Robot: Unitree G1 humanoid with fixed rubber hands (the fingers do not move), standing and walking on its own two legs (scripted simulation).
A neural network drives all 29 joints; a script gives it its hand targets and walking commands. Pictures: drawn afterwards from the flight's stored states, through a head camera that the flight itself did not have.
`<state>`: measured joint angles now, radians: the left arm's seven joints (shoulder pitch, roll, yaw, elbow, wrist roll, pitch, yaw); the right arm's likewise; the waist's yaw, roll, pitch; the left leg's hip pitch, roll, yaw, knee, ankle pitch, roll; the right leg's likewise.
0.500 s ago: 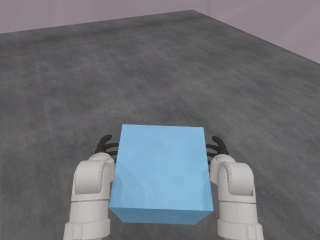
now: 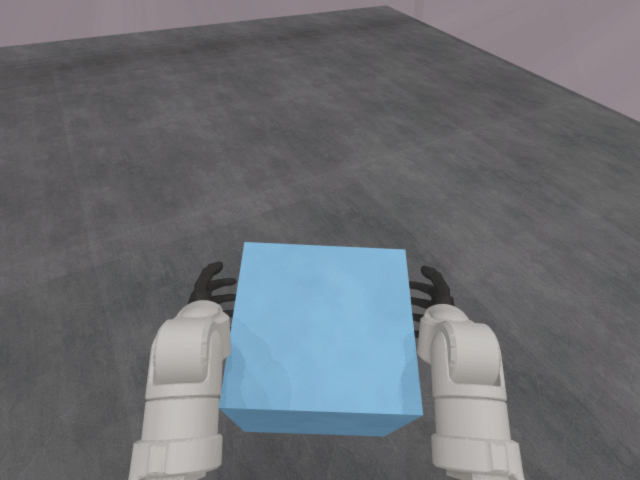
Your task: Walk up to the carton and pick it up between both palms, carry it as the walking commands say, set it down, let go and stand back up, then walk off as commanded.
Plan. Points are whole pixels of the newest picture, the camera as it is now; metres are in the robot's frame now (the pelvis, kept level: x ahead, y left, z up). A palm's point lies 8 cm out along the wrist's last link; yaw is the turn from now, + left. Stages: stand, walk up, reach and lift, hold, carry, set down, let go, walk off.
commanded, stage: carry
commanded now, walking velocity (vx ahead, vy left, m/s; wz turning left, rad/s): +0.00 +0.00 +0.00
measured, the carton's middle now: (319, 346) +0.30 +0.00 -0.02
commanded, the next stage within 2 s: hold in 0.76 s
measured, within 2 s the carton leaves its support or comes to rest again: neither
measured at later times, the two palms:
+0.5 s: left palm (208, 312) +0.31 +0.14 +0.06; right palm (437, 319) +0.31 -0.15 +0.05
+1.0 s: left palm (187, 324) +0.30 +0.17 +0.04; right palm (417, 316) +0.32 -0.13 +0.05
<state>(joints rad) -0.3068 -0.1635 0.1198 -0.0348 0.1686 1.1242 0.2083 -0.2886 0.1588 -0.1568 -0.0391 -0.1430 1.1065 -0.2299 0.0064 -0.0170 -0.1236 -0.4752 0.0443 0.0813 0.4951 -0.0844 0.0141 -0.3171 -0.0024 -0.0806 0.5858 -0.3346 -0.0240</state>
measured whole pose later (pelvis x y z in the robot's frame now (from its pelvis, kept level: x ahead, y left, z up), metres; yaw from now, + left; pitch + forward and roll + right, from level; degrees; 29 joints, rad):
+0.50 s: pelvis +0.03 +0.00 +0.00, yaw +0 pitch +4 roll +0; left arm -0.20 -0.14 0.11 0.03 0.20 0.91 0.08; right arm -0.18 0.14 -0.14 0.02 -0.20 0.91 -0.08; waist 0.00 0.00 -0.14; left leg -0.44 0.04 0.08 0.52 -0.14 0.01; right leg -0.26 -0.01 -0.08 0.57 -0.37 -0.02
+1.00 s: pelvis +0.03 +0.00 +0.01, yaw -7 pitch -5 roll +1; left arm -0.17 -0.13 0.23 0.13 0.24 0.74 0.01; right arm -0.23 0.14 -0.11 0.29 -0.23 0.68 -0.05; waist 0.13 -0.03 0.00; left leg -0.19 0.00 -0.10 0.41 -0.14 -0.04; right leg -0.05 0.04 0.07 0.46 -0.32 -0.03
